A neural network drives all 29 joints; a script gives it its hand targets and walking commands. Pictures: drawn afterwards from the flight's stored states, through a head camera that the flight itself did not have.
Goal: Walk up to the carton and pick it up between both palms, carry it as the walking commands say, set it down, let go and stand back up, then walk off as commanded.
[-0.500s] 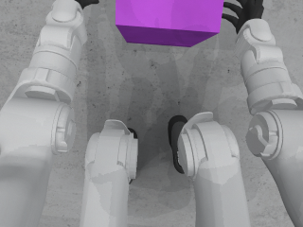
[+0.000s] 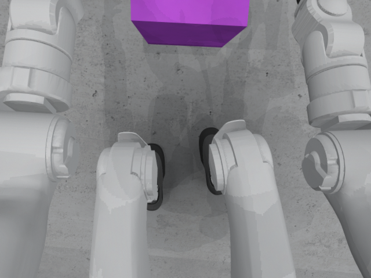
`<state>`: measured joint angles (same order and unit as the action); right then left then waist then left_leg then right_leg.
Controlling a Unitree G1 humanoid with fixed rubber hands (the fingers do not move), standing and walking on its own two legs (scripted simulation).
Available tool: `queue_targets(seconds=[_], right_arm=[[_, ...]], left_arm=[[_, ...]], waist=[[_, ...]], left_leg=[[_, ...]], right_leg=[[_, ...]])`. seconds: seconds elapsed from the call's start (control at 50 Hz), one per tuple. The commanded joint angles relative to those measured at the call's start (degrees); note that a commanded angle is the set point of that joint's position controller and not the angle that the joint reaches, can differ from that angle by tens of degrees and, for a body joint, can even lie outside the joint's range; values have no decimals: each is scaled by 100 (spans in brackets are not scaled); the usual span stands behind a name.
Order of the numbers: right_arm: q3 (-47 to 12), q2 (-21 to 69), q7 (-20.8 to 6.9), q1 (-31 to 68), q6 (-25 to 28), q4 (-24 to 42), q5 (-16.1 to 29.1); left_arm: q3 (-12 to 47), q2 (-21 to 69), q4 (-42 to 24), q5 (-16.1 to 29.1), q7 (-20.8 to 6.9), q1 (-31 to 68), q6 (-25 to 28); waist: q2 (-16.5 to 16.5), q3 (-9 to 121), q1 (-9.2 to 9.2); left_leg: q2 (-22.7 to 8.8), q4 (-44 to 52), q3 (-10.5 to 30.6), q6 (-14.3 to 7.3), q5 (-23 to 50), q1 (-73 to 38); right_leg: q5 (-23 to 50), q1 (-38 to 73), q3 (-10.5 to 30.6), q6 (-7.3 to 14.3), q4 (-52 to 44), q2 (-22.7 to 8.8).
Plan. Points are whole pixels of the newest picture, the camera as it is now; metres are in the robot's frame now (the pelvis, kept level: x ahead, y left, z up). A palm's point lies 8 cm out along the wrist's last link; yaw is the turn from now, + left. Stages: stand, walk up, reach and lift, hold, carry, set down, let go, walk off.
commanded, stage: set down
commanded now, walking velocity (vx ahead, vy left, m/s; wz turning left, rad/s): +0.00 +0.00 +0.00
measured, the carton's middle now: out of the picture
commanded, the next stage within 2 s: let go in 0.98 s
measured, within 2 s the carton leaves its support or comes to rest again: neither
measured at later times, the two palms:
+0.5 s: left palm out of the picture +0.58 +0.13 +0.01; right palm out of the picture +0.52 -0.25 +0.01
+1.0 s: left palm out of the picture +0.59 +0.14 +0.13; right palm out of the picture +0.53 -0.25 +0.13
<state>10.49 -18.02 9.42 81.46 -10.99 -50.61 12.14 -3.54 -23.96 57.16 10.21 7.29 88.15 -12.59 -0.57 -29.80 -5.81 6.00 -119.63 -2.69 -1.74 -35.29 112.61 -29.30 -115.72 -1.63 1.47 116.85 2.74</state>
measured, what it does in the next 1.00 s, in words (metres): rises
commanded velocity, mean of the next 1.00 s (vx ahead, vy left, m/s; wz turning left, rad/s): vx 0.00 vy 0.00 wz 0.00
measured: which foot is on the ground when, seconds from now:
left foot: down 0.00-1.00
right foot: down 0.00-1.00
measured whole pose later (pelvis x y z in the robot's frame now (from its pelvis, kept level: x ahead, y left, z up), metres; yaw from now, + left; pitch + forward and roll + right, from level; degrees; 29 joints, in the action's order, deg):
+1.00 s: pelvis +0.03 +0.00 +0.24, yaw -1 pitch +26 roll +1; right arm 12.6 -17.0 7.1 68.0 -19.3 -35.8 9.1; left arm -11.4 -21.6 46.6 4.4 3.0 74.8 -19.1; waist -1.1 -26.0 -5.0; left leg 5.4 -67.3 1.1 -1.3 -22.3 70.5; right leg -17.8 -73.1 1.7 1.0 65.5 3.8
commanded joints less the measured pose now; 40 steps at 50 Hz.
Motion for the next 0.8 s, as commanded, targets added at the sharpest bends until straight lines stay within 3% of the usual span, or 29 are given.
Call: queue_targets(seconds=[0.0, 0.02, 0.04, 0.06, 0.1, 0.12, 0.14, 0.16, 0.18, 0.22, 0.24, 0.26, 0.28, 0.3, 0.32, 0.34, 0.36, 0.38, 0.4, 0.44, 0.46, 0.5, 0.52, 0.62, 0.64, 0.7, 0.72, 0.76, 0.78], right_arm=[[413, -433, -80, 1011, 252, 1255, -255], [423, -546, -112, 775, 200, 669, -284], [444, -417, -131, 922, 197, 1589, -153], [775, -1100, -90, 766, 179, 2184, -275], [605, -970, -60, 630, -43, 1817, -251], [588, -1075, -26, 740, -223, 2935, -132], [552, -1275, -43, 1000, -389, 1219, -198], [703, -1159, -89, 1151, -402, 2434, -146], [645, -1108, -108, 1248, -464, 2233, -146], [512, -982, -26, 1432, -561, 2874, -27], [500, -1044, -1, 1503, -564, 2844, -98], [743, -1328, -23, 1021, -629, 3663, -156], [397, -986, -65, 1146, -707, 2585, -20], [572, -1137, -55, 1092, -714, 3606, -7], [496, -979, -86, 809, -809, 3727, -88], [818, -1541, -158, 980, -868, 2348, -392], [701, -1236, -281, 479, -849, 2842, -313], [510, -1295, -323, 913, -891, 2217, -210], [773, -1379, -310, 616, -948, 2088, -272], [787, -1216, -328, 910, -859, 2123, -311], [397, -1083, -362, 908, -814, 1844, -9], [184, -584, -428, 1071, -657, 1668, -144], [590, -899, -443, 1177, -579, 2070, -241], [325, -1189, -228, 1002, -775, 3242, -177], [395, -1195, -205, 779, -861, 2384, -367], [622, -1194, -164, 856, -776, 3307, -296], [509, -1146, -142, 661, -867, 2652, -302], [407, -1033, -135, 532, -686, 3284, -306], [339, -821, -172, 229, -723, 3220, -178]], left_arm=[[-375, -414, -1120, -362, -114, 1281, 269], [-470, -556, -517, -553, -73, 1099, 228], [-192, -163, -1225, -323, -76, 1039, 224], [-469, -416, -1913, -341, 40, 1253, 169], [-283, -473, -1985, -265, 117, 1605, -45], [-121, -651, -2725, -292, 157, 1364, -149], [-648, -1011, -1295, -404, 207, 1616, -341], [-230, -522, -2716, -242, 182, 1841, -397], [-222, -331, -2417, -99, 161, 2000, -517], [-430, -591, -2747, 7, 113, 1904, -567], [-269, -507, -2811, 56, 92, 1785, -549], [-567, -918, -3742, 73, 143, 1452, -606], [-337, -584, -2455, 193, 47, 1490, -679], [-590, -821, -3391, -49, 68, 1415, -692], [-177, -702, -3111, 43, 78, 1060, -806], [-553, -798, -1847, -167, 101, 1155, -939], [-62, -521, -2800, -182, 119, 1096, -851], [-269, -686, -2127, -215, 117, 1587, -942], [-580, -769, -2206, -500, 135, 1333, -942], [-322, -483, -2202, -340, 90, 1519, -869], [-389, -315, -1706, -419, 15, 1159, -866], [-494, -222, -1174, -244, -73, 1042, -690], [-541, -464, -2326, -334, -57, 1483, -611], [-833, -1144, -2658, -433, -138, 1181, -702], [-433, -731, -1790, -310, -191, 892, -734], [-833, -733, -2774, -460, -184, 963, -730], [-779, -722, -2654, -464, -200, 1073, -684], [-608, -571, -2699, -354, -252, 627, -570], [-573, -610, -3172, -356, -263, 590, -537]], waist=[[-83, 10171, -4], [-348, 9953, 96], [-347, 10872, -125], [-695, 11992, 78], [-405, 11977, -265], [-724, 12980, 81], [-439, 10899, -29], [-433, 11760, -170], [-279, 11089, -609], [172, 11758, -287], [333, 12014, -597], [72, 13270, -303], [300, 11820, -552], [-58, 12872, -7], [-85, 13718, -331], [-286, 11636, -241], [-659, 12563, -228], [-543, 11278, -301], [-656, 11533, 168], [-285, 10984, -288], [-649, 10729, 58], [404, 10081, -178], [-143, 11088, -178], [86, 12771, 125], [112, 11987, -268], [-14, 12383, -173], [-229, 11735, 120], [154, 12647, -332], [-327, 12649, -13]], left_leg=[[12, 1436, 97, -8, 1206, -2009], [-104, 1479, 184, 45, 1359, -2379], [50, 1533, 218, 75, 2080, -3056], [-23, 1495, 173, 159, 2221, -3799], [10, 1699, 216, 205, 2177, -3946], [76, 1793, 196, 97, 2653, -4793], [-163, 1899, 234, 114, 1390, -3513], [-54, 2229, 191, 175, 1942, -4387], [-97, 2268, 265, 143, 1554, -4046], [-94, 2274, 202, 49, 1586, -4115], [-44, 2301, 261, 29, 1764, -4231], [10, 2452, 253, 32, 2381, -5039], [-136, 2300, 300, 28, 1976, -4172], [43, 2592, 175, 81, 2311, -4753], [-32, 2774, 326, 58, 2581, -5428], [-163, 3041, 449, 98, 1720, -4535], [-29, 3141, 424, 153, 2314, -5738], [-141, 3140, 362, 155, 1586, -4994], [-71, 3441, 381, 144, 1547, -5297], [-183, 3596, 440, 136, 1271, -5175], [-142, 3753, 332, 167, 1265, -5262], [-80, 3868, 402, 20, 1311, -4560], [-103, 3863, 364, 164, 1713, -5071], [-5, 4213, 217, 111, 2124, -5661], [-58, 4282, 225, 165, 1809, -5132], [-19, 4906, 234, 213, 2400, -6238], [-39, 4881, 149, 231, 2447, -5870], [2, 5025, 328, 150, 3100, -6359], [37, 5232, 351, 124, 3196, -6568]], right_leg=[[2193, 4920, 203, -216, -1177, 48], [2158, 4309, 85, -257, -1043, 23], [2790, 4516, -47, -214, -1096, 141], [2838, 4943, 133, -245, -1165, 8], [2692, 4827, -99, -150, -1436, 142], [2903, 4967, -4, -249, -1480, 171], [1656, 4229, -27, -180, -1693, 15], [2313, 4910, -117, -147, -1927, 60], [2057, 4948, -157, -139, -2047, 95], [2189, 5479, -16, -228, -2171, 1], [2516, 5819, -155, -183, -2058, 84], [2866, 6446, -52, -176, -2107, 72], [2513, 5580, -119, -122, -2141, 32], [2805, 6499, 114, -146, -2381, 118], [2886, 6545, -94, -234, -2426, 95], [1918, 5095, -208, -194, -2385, 62], [2220, 5610, -76, -117, -2639, 1], [1626, 5017, -130, -85, -2821, 38], [1538, 5135, -48, -176, -2921, -26], [1384, 5199, -107, -159, -3269, 1], [1343, 5199, -23, -141, -3379, 22], [1596, 5347, -169, -190, -3507, 89], [1985, 5709, -52, -248, -3496, 46], [2701, 7623, 46, -325, -4075, 101], [2511, 7405, -1, -309, -3989, 74], [3052, 8202, 33, -284, -4587, 219], [3009, 7899, 266, -177, -4608, 93], [3882, 8570, 44, -279, -4640, 205], [3988, 8724, 264, -268, -4730, 171]])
